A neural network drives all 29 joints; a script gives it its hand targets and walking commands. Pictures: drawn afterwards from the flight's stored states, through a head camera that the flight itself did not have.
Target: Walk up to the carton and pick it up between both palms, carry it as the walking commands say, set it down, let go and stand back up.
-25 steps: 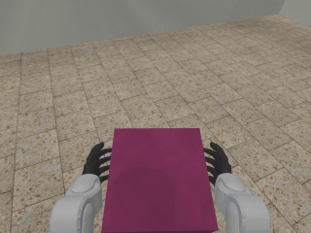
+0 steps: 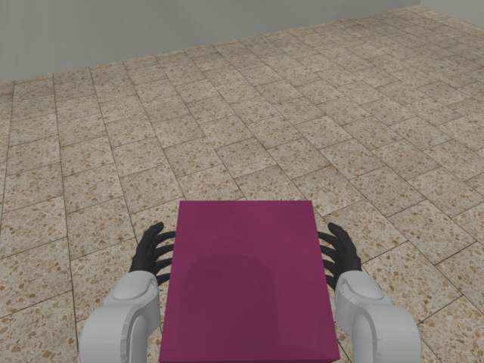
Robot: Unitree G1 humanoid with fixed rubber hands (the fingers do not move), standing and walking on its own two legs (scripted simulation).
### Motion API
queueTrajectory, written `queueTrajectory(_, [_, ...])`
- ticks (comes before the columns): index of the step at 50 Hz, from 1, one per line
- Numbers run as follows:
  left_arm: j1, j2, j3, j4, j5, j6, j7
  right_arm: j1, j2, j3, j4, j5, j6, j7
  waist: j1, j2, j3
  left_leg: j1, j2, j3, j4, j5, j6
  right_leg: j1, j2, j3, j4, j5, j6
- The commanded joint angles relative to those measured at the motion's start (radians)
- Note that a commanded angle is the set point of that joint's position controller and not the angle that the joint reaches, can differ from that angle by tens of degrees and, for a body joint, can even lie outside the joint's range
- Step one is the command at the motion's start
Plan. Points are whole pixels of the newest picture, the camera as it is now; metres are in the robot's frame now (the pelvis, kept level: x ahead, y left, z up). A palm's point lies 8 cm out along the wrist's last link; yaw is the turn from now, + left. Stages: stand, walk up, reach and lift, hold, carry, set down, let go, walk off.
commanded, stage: carry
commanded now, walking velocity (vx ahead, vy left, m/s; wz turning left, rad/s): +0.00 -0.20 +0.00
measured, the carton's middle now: (245, 296) +0.24 -0.01 +0.01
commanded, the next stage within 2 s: none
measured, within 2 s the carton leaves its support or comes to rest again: neither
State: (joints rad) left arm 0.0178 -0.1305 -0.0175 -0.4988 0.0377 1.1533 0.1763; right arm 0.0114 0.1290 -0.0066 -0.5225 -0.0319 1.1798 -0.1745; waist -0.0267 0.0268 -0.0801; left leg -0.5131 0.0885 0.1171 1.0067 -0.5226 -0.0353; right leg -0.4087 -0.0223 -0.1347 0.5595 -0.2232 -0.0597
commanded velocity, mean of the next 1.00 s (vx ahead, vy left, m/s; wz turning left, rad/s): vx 0.00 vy -0.20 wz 0.00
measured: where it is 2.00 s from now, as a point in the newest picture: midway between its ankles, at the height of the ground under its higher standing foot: outside the picture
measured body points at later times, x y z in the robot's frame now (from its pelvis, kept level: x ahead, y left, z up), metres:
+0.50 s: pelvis -0.04 -0.15 +0.00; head -0.04 -0.16 +0.45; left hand +0.21 -0.02 +0.08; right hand +0.20 -0.31 +0.07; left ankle -0.05 +0.01 -0.69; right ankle -0.01 -0.26 -0.73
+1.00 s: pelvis -0.09 -0.30 +0.00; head -0.09 -0.30 +0.45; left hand +0.17 -0.16 +0.09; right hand +0.16 -0.44 +0.08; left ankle -0.07 -0.11 -0.73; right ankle -0.07 -0.43 -0.73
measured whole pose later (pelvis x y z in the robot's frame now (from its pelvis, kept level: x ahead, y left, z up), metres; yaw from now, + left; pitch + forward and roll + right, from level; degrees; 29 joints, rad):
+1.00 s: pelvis -0.09 -0.30 +0.00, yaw -1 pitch +4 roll -2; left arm 0.00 -0.13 -0.01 -0.53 0.03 1.16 0.18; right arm 0.01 0.13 0.00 -0.54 -0.04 1.16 -0.17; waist 0.01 0.05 -0.08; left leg -0.40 0.23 0.11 0.62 -0.27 -0.10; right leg -0.36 -0.04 -0.11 0.52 -0.21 0.02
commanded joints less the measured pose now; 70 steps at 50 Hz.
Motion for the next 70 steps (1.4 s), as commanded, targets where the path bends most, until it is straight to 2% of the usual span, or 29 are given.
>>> queueTrajectory(1, [-0.349, -0.875, -0.541, -0.125, -0.252, -0.029, -0.135, -0.41, 0.868, 0.638, -0.125, 0.302, -0.036, 0.142, 0.039, -0.181, -0.251, 0.05, -0.02, 0.02, -0.15, 0.011, 0.025, 0.2, -0.225, 0.204, -0.166, 0.241, -0.145])
queueTrajectory(4, [-0.339, -0.845, -0.561, -0.117, -0.259, -0.016, -0.127, -0.361, 0.837, 0.6, -0.087, 0.277, -0.028, 0.139, 0.022, -0.142, -0.267, 0.271, -0.002, 0.02, -0.545, 0.221, 0.05, 0.128, -0.196, 0.183, -0.144, 0.187, -0.089])
queueTrajectory(5, [-0.346, -0.83, -0.567, -0.107, -0.263, -0.011, -0.125, -0.35, 0.825, 0.58, -0.069, 0.266, -0.025, 0.139, 0.014, -0.06, -0.258, 0.417, 0.101, -0.096, -0.651, 0.274, 0.059, -0.003, -0.156, 0.155, -0.068, 0.114, -0.032])
queueTrajectory(6, [-0.351, -0.836, -0.587, -0.12, -0.267, -0.002, -0.13, -0.32, 0.812, 0.56, -0.052, 0.25, -0.028, 0.139, 0.008, 0.212, -0.226, 0.495, 0.396, -0.44, -0.719, 0.311, 0.141, -0.222, -0.079, 0.077, 0.107, -0.072, 0.049])
queueTrajectory(7, [-0.423, -0.845, -0.609, -0.151, -0.277, -0.001, -0.135, -0.326, 0.825, 0.551, -0.036, 0.253, -0.035, 0.142, 0.018, 0.284, -0.141, 0.385, 0.503, -0.543, -0.746, 0.423, 0.241, -0.271, -0.048, 0.099, 0.299, -0.235, 0.086])
queueTrajectory(10, [-0.475, -0.89, -0.628, -0.143, -0.301, -0.011, -0.148, -0.394, 0.858, 0.544, -0.071, 0.249, -0.051, 0.147, 0.021, 0.089, -0.114, 0.283, 0.359, -0.274, -0.715, 0.395, 0.158, -0.201, -0.059, 0.171, 0.423, -0.146, 0.083])
queueTrajectory(13, [-0.448, -0.896, -0.639, -0.149, -0.309, -0.018, -0.145, -0.377, 0.862, 0.549, -0.104, 0.255, -0.058, 0.14, 0.015, 0.178, -0.159, 0.302, 0.242, -0.098, -0.642, 0.612, 0.101, -0.108, -0.02, 0.07, 0.293, -0.137, 0.094])
queueTrajectory(18, [-0.337, -0.838, -0.594, -0.111, -0.28, 0.002, -0.131, -0.323, 0.803, 0.556, -0.112, 0.246, -0.036, 0.122, 0.023, 0.203, -0.227, 0.317, 0.237, -0.058, -0.513, 0.705, 0.053, 0.084, 0.017, -0.045, -0.088, -0.063, 0.096])
queueTrajectory(20, [-0.314, -0.822, -0.57, -0.092, -0.275, 0.009, -0.133, -0.321, 0.787, 0.562, -0.106, 0.242, -0.027, 0.118, 0.027, 0.069, -0.264, 0.191, 0.167, -0.005, -0.363, 0.519, -0.012, 0.272, -0.075, 0.028, -0.236, 0.084, 0.08])
queueTrajectory(21, [-0.329, -0.796, -0.553, -0.083, -0.261, 0.004, -0.135, -0.317, 0.781, 0.578, -0.112, 0.238, -0.021, 0.119, 0.019, -0.23, -0.25, -0.027, 0.056, 0.073, -0.238, 0.133, -0.063, 0.341, -0.291, 0.295, -0.241, 0.379, 0.001])
queueTrajectory(22, [-0.339, -0.832, -0.551, -0.104, -0.267, -0.004, -0.135, -0.374, 0.807, 0.606, -0.128, 0.265, -0.02, 0.127, 0.03, -0.353, -0.253, -0.067, 0.024, 0.022, -0.055, -0.143, -0.058, 0.291, -0.324, 0.328, -0.197, 0.521, -0.102])
queueTrajectory(26, [-0.365, -0.892, -0.543, -0.128, -0.257, -0.029, -0.142, -0.443, 0.898, 0.661, -0.132, 0.317, -0.036, 0.149, 0.032, -0.185, -0.238, -0.067, 0.011, -0.028, 0.101, -0.019, 0.004, 0.256, -0.221, 0.155, -0.141, 0.364, -0.122])
queueTrajectory(31, [-0.347, -0.869, -0.547, -0.126, -0.251, -0.029, -0.132, -0.401, 0.855, 0.629, -0.123, 0.297, -0.037, 0.141, 0.037, -0.176, -0.255, 0.096, -0.023, 0.025, -0.229, 0.036, 0.034, 0.201, -0.227, 0.201, -0.166, 0.253, -0.147])
queueTrajectory(33, [-0.344, -0.848, -0.561, -0.12, -0.257, -0.02, -0.127, -0.367, 0.837, 0.602, -0.095, 0.279, -0.032, 0.139, 0.023, -0.151, -0.265, 0.256, -0.005, 0.023, -0.513, 0.196, 0.051, 0.144, -0.202, 0.181, -0.152, 0.206, -0.1])
queueTrajectory(34, [-0.35, -0.834, -0.567, -0.112, -0.261, -0.015, -0.125, -0.356, 0.827, 0.584, -0.078, 0.269, -0.029, 0.139, 0.014, -0.088, -0.259, 0.4, 0.08, -0.06, -0.645, 0.284, 0.059, 0.03, -0.168, 0.155, -0.098, 0.143, -0.043])
queueTrajectory(36, [-0.42, -0.846, -0.614, -0.155, -0.276, -0.002, -0.135, -0.318, 0.824, 0.547, -0.035, 0.247, -0.039, 0.141, 0.013, 0.321, -0.141, 0.406, 0.499, -0.538, -0.764, 0.39, 0.225, -0.267, -0.043, 0.073, 0.226, -0.203, 0.082])
queueTrajectory(39, [-0.472, -0.889, -0.626, -0.146, -0.297, -0.013, -0.146, -0.392, 0.857, 0.546, -0.07, 0.251, -0.052, 0.147, 0.02, 0.08, -0.119, 0.307, 0.379, -0.293, -0.721, 0.396, 0.172, -0.201, -0.064, 0.179, 0.423, -0.144, 0.079])
queueTrajectory(42, [-0.446, -0.894, -0.635, -0.15, -0.306, -0.021, -0.146, -0.382, 0.863, 0.554, -0.108, 0.258, -0.061, 0.139, 0.015, 0.166, -0.158, 0.315, 0.251, -0.096, -0.647, 0.618, 0.106, -0.109, -0.025, 0.078, 0.294, -0.129, 0.088])
queueTrajectory(47, [-0.339, -0.838, -0.596, -0.114, -0.279, -0.001, -0.132, -0.325, 0.803, 0.559, -0.118, 0.246, -0.038, 0.12, 0.022, 0.196, -0.222, 0.324, 0.24, -0.05, -0.524, 0.703, 0.055, 0.084, 0.013, -0.044, -0.083, -0.062, 0.092])
queueTrajectory(49, [-0.314, -0.821, -0.572, -0.094, -0.275, 0.006, -0.134, -0.319, 0.785, 0.562, -0.109, 0.24, -0.03, 0.117, 0.027, 0.068, -0.262, 0.202, 0.17, 0.003, -0.377, 0.527, -0.01, 0.275, -0.07, 0.018, -0.238, 0.085, 0.078])
queueTrajectory(50, [-0.331, -0.798, -0.557, -0.086, -0.264, 0.003, -0.136, -0.312, 0.78, 0.575, -0.11, 0.234, -0.024, 0.117, 0.019, -0.203, -0.256, -0.008, 0.067, 0.074, -0.256, 0.18, -0.064, 0.363, -0.276, 0.261, -0.239, 0.407, 0.007])
queueTrajectory(51, [-0.337, -0.828, -0.549, -0.099, -0.265, -0.007, -0.136, -0.374, 0.799, 0.604, -0.132, 0.262, -0.023, 0.125, 0.032, -0.354, -0.253, -0.066, 0.027, 0.033, -0.083, -0.126, -0.061, 0.314, -0.326, 0.317, -0.199, 0.56, -0.101])
queueTrajectory(55, [-0.37, -0.893, -0.543, -0.128, -0.256, -0.03, -0.141, -0.448, 0.897, 0.659, -0.133, 0.317, -0.037, 0.149, 0.034, -0.18, -0.237, -0.056, 0.013, -0.031, 0.096, -0.027, 0.009, 0.256, -0.226, 0.152, -0.146, 0.367, -0.127])
queueTrajectory(62, [-0.35, -0.848, -0.557, -0.121, -0.255, -0.021, -0.126, -0.371, 0.836, 0.601, -0.096, 0.277, -0.032, 0.138, 0.024, -0.154, -0.262, 0.252, -0.007, 0.026, -0.498, 0.18, 0.054, 0.156, -0.205, 0.181, -0.162, 0.216, -0.106])
queueTrajectory(63, [-0.355, -0.833, -0.563, -0.111, -0.259, -0.015, -0.125, -0.36, 0.826, 0.584, -0.08, 0.267, -0.03, 0.138, 0.015, -0.102, -0.258, 0.394, 0.068, -0.037, -0.643, 0.287, 0.062, 0.052, -0.175, 0.156, -0.122, 0.157, -0.05])
queueTrajectory(64, [-0.355, -0.828, -0.572, -0.105, -0.259, -0.009, -0.125, -0.34, 0.81, 0.562, -0.062, 0.253, -0.029, 0.138, 0.008, 0.089, -0.23, 0.511, 0.278, -0.291, -0.736, 0.212, 0.104, -0.139, -0.118, 0.108, 0.014, 0.047, 0.018])
queueTrajectory(65, [-0.424, -0.847, -0.61, -0.153, -0.275, -0.002, -0.134, -0.321, 0.824, 0.544, -0.037, 0.245, -0.039, 0.141, 0.01, 0.313, -0.142, 0.423, 0.491, -0.537, -0.773, 0.372, 0.222, -0.261, -0.041, 0.073, 0.197, -0.184, 0.079])
queueTrajectory(67, [-0.456, -0.88, -0.619, -0.139, -0.285, -0.007, -0.141, -0.365, 0.845, 0.544, -0.053, 0.248, -0.046, 0.145, 0.017, 0.119, -0.12, 0.335, 0.428, -0.377, -0.732, 0.4, 0.216, -0.202, -0.072, 0.193, 0.408, -0.166, 0.081])
queueTrajectory(70, [-0.46, -0.895, -0.628, -0.145, -0.303, -0.019, -0.148, -0.394, 0.869, 0.554, -0.09, 0.254, -0.059, 0.144, 0.021, 0.159, -0.154, 0.258, 0.211, -0.047, -0.659, 0.495, 0.093, -0.022, -0.036, 0.065, 0.202, -0.11, 0.077])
